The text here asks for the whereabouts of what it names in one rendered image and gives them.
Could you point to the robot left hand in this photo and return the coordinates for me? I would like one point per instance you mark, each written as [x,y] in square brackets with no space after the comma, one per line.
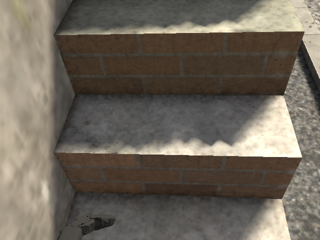
[85,225]

